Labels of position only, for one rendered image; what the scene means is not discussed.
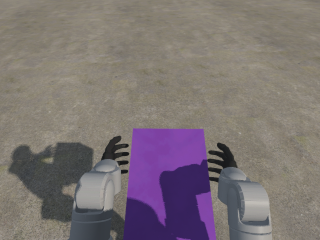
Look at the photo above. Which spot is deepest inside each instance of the carton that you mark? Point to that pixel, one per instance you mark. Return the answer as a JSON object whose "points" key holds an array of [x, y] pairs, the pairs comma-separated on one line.
{"points": [[168, 194]]}

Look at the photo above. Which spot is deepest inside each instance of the right robot forearm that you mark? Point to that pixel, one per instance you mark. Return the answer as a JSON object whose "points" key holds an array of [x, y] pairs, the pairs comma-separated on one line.
{"points": [[248, 206]]}

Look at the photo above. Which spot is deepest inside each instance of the left robot forearm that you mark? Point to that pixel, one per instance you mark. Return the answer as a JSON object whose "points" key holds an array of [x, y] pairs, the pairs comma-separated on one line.
{"points": [[94, 201]]}

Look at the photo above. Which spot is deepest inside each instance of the right robot hand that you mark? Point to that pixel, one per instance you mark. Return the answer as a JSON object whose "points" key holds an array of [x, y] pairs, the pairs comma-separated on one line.
{"points": [[228, 160]]}

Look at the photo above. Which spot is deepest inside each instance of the left robot hand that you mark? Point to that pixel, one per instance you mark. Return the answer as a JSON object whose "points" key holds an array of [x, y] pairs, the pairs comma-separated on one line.
{"points": [[110, 152]]}

